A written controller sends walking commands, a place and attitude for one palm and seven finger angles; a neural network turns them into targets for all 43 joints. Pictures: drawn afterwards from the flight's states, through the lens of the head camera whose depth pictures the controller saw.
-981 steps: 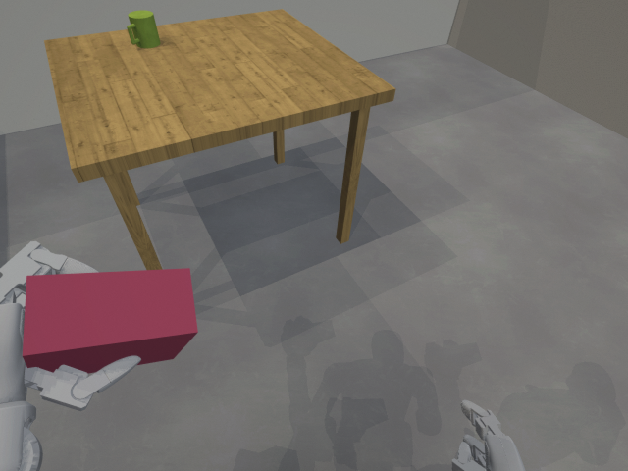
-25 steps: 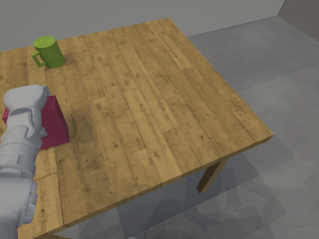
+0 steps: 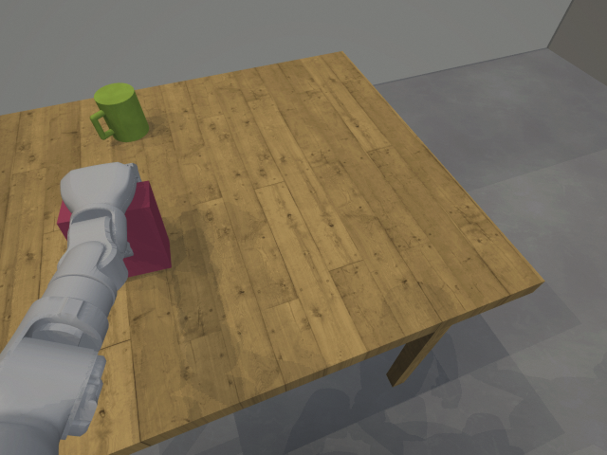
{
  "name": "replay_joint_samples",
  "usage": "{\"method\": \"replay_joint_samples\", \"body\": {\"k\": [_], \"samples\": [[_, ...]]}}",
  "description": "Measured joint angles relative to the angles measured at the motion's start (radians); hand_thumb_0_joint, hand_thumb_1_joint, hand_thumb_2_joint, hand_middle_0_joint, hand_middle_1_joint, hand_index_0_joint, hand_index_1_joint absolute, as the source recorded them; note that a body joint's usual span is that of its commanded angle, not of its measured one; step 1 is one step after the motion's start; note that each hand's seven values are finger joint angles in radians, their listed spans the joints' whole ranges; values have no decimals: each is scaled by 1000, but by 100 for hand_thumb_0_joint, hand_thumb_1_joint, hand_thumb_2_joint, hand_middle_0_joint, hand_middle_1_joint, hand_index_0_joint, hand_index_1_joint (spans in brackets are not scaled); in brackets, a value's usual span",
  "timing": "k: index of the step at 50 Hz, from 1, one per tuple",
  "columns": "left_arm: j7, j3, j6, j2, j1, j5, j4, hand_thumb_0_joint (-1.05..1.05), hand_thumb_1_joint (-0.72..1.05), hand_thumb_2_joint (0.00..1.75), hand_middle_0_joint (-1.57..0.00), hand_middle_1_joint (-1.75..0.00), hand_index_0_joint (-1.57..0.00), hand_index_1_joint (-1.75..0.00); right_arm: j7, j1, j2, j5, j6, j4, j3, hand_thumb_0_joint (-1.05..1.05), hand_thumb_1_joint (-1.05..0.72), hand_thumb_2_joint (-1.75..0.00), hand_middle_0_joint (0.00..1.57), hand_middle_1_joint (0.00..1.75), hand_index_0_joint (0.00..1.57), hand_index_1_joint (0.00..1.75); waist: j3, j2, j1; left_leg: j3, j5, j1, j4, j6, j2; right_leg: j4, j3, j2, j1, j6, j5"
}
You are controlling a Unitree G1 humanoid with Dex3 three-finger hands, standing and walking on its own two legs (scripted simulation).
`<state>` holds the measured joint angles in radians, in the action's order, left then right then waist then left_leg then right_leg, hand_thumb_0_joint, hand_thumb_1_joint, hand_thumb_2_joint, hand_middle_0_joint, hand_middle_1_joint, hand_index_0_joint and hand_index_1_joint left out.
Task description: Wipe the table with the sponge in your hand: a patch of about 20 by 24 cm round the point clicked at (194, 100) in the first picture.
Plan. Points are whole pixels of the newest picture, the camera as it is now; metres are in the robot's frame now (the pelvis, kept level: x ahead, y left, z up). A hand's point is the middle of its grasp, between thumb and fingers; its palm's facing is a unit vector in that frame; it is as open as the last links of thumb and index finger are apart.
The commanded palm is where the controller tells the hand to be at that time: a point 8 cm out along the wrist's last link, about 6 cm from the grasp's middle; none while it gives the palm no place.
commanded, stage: slide across to the middle lane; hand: left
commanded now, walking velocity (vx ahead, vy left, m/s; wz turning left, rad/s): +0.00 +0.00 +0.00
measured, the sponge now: (125, 243) +0.41 +0.30 +0.00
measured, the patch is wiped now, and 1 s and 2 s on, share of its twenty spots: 0.40 0.65 0.75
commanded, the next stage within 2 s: wipe back along the middle lane in 0.18 s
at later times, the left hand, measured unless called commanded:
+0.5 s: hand (148, 212) +0.43 +0.26 +0.05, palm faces -0.08 -0.01 -1.00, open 10.5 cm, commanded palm +0.40 +0.23 +0.10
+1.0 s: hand (153, 240) +0.38 +0.24 +0.05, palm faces -0.02 -0.03 -1.00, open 10.5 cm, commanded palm +0.34 +0.21 +0.08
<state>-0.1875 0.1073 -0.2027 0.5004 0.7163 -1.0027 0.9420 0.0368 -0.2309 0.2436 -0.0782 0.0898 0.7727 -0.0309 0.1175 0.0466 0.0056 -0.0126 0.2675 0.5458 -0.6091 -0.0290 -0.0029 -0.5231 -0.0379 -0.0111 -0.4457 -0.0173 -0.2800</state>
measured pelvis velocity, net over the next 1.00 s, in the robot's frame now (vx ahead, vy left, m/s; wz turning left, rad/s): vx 0.02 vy -0.01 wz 0.00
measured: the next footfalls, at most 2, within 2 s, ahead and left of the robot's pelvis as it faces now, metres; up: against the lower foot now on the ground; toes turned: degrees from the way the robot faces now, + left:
none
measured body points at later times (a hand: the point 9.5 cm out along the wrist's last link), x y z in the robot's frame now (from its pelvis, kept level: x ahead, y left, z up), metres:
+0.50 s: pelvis +0.02 -0.01 +0.00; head +0.06 -0.03 +0.45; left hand +0.43 +0.25 +0.11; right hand +0.13 -0.27 -0.13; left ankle +0.01 +0.10 -0.73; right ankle -0.02 -0.14 -0.73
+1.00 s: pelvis +0.02 -0.01 +0.01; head +0.03 -0.03 +0.46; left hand +0.38 +0.23 +0.11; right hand +0.21 -0.25 -0.10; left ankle +0.01 +0.10 -0.73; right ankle -0.02 -0.14 -0.73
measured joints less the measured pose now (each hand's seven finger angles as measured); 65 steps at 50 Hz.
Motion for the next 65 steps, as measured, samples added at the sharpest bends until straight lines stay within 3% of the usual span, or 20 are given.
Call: {"method": "replay_joint_samples", "body": {"k": [17,29,41,54,65], "samples": [[11,26,-86,-70,13,-10,-6,1,-55,105,-70,-128,-71,-129,-9,39,5,12,30,-27,8,0,-91,-90,20,30,20,30,3,0,3,-3,11,-38,27,11,-5,21,-2,5,35,6,-14],[-6,27,-133,-102,-139,11,-169,1,-53,104,-68,-129,-70,-130,-16,31,24,2,70,-25,2,1,-91,-90,20,30,20,30,15,12,-11,5,20,-97,52,17,-12,41,7,11,87,11,-21],[-3,62,-183,-134,-244,10,-309,1,-51,103,-66,-130,-68,-131,-19,93,29,-10,69,-77,14,1,-91,-90,20,30,20,30,13,8,-29,7,16,-136,63,17,-6,41,7,5,122,11,-24],[-5,130,-255,-187,-299,0,-398,0,-51,103,-65,-131,-67,-132,-21,137,6,-13,74,-95,38,1,-91,-90,20,30,20,30,8,9,-56,0,8,-158,63,15,5,26,1,-5,141,9,-28],[-12,149,-282,-206,-361,-3,-466,0,-50,103,-64,-132,-66,-133,-29,134,1,-12,79,-91,45,1,-91,-90,20,30,20,30,7,18,-63,1,9,-169,60,18,4,12,2,-4,146,13,-35]]}}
